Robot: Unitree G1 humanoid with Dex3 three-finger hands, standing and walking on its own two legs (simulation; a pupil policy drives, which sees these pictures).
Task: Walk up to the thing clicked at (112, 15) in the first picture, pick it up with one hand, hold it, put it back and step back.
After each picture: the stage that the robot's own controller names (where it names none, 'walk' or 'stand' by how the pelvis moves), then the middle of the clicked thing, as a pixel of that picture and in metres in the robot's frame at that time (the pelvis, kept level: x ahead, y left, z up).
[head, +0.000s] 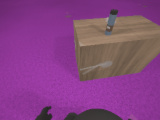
stand; (110, 23) +0.93 -0.16 +0.12
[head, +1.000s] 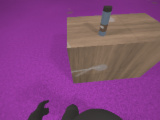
rise first; (104, 22) +0.81 -0.07 +0.16
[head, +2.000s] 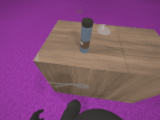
rise first; (85, 37) +0.53 +0.13 +0.15
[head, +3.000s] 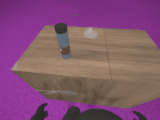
stand; (64, 43) +0.46 +0.22 +0.16
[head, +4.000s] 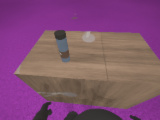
stand; (63, 48) +0.47 +0.22 +0.12
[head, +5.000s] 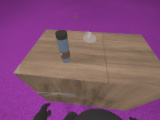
stand; (64, 48) +0.46 +0.22 +0.12
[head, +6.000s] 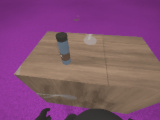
stand; (64, 50) +0.45 +0.22 +0.12
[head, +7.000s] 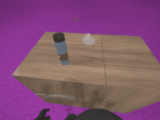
stand; (62, 50) +0.45 +0.23 +0.12
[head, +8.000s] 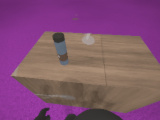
stand; (61, 50) +0.45 +0.23 +0.12
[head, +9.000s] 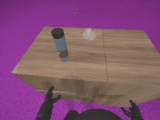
rise first; (61, 47) +0.45 +0.24 +0.13
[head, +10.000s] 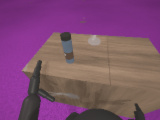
go down; (68, 49) +0.47 +0.23 +0.13
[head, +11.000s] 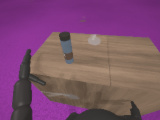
go down; (67, 49) +0.46 +0.22 +0.13
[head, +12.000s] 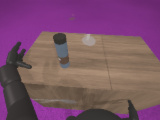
go down; (62, 53) +0.42 +0.20 +0.14
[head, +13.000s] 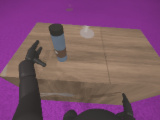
close in; (59, 45) +0.44 +0.21 +0.15
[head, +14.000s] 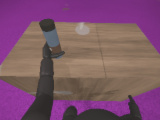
close; (53, 42) +0.46 +0.23 +0.17
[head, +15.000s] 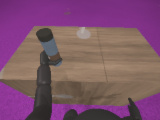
lift; (51, 50) +0.40 +0.24 +0.17
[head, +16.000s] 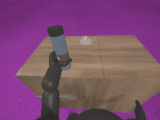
lift; (61, 50) +0.34 +0.18 +0.25
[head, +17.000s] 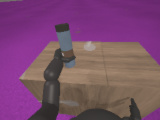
hold; (66, 47) +0.36 +0.17 +0.27
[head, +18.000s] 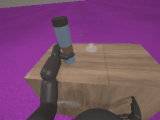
hold; (65, 43) +0.33 +0.16 +0.32
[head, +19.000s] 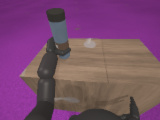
crouch; (61, 38) +0.35 +0.18 +0.33
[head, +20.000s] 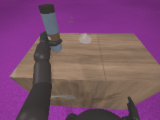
lower; (52, 31) +0.46 +0.24 +0.29
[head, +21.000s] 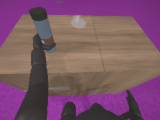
lower; (45, 34) +0.49 +0.25 +0.19
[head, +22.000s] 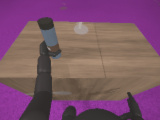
lower; (51, 41) +0.46 +0.23 +0.17
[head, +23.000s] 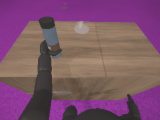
lower; (52, 40) +0.46 +0.23 +0.17
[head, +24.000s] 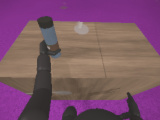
lower; (51, 40) +0.47 +0.24 +0.17
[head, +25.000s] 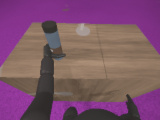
open; (54, 43) +0.45 +0.23 +0.17
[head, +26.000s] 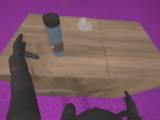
sink last; (56, 39) +0.45 +0.21 +0.17
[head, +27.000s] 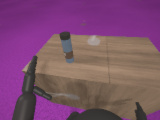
sink last; (67, 49) +0.47 +0.23 +0.14
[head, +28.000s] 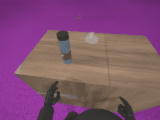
stand; (65, 49) +0.44 +0.22 +0.13
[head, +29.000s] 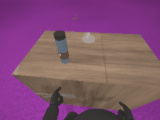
stand; (62, 49) +0.45 +0.23 +0.13
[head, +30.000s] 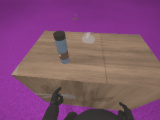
stand; (62, 49) +0.45 +0.23 +0.13
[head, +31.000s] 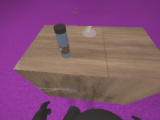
walk; (63, 43) +0.49 +0.22 +0.14
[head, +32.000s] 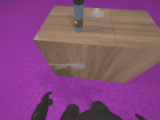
walk; (78, 16) +0.73 +0.15 +0.15
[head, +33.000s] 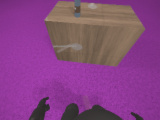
walk; (77, 4) +1.10 +0.23 +0.14
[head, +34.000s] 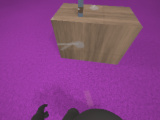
stand; (80, 5) +1.21 +0.21 +0.13
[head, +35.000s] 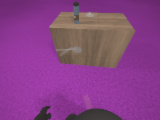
stand; (76, 13) +1.20 +0.25 +0.12
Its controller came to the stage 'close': yes
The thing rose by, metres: 0.21
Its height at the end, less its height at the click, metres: +0.00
